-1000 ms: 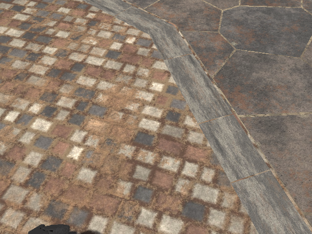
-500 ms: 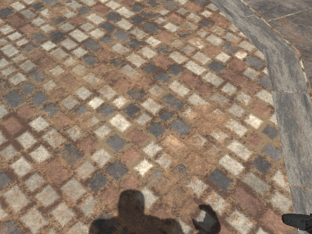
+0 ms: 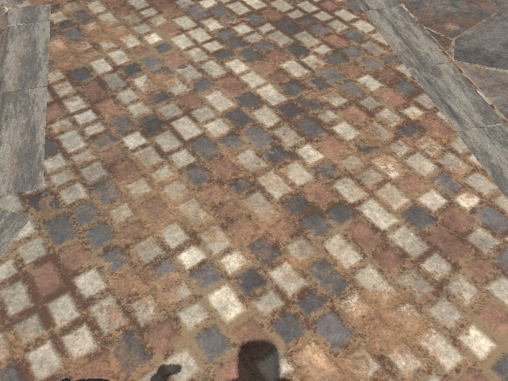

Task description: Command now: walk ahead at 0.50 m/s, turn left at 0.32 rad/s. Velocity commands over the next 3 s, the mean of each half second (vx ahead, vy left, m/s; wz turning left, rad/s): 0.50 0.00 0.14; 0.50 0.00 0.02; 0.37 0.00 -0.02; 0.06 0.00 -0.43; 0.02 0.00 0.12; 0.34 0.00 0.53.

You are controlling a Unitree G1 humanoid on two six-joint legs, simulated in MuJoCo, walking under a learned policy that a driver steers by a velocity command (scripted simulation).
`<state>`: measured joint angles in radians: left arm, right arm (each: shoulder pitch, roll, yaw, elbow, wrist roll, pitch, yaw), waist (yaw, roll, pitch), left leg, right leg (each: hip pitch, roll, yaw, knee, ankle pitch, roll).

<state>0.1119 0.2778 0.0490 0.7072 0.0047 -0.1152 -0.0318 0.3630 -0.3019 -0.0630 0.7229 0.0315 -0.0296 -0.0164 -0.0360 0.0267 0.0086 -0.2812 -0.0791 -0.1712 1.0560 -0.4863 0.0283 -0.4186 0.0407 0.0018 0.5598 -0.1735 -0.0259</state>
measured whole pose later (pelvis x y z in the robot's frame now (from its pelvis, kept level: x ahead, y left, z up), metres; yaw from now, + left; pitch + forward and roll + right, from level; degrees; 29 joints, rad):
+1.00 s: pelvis +0.54 +0.02 +0.00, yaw +2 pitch +2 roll +1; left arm 0.07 0.27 0.03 0.73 -0.01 -0.09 -0.04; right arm 0.38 -0.30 -0.05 0.87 0.01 -0.06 0.00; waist -0.05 0.00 0.03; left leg -0.18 0.00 -0.04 0.92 -0.47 0.02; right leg -0.47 0.01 -0.04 0.57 -0.15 -0.05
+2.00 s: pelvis +0.81 +0.03 +0.02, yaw -15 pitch +1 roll +3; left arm 0.25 0.29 0.08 0.77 0.00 0.02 0.02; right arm 0.04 -0.31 -0.09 0.86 -0.01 0.03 -0.04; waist 0.02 0.03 0.04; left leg -0.53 0.00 0.01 1.03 -0.42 -0.04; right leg -0.29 0.00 0.02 0.50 -0.24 -0.05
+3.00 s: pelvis +0.97 +0.06 +0.00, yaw +12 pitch +2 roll +0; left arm 0.42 0.27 0.08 0.89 -0.01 -0.06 0.02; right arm -0.01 -0.25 -0.06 0.75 0.03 -0.02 0.07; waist 0.09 0.02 0.04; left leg -0.58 0.04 0.06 0.64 -0.15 0.06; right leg 0.15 -0.06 -0.26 0.24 -0.41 0.05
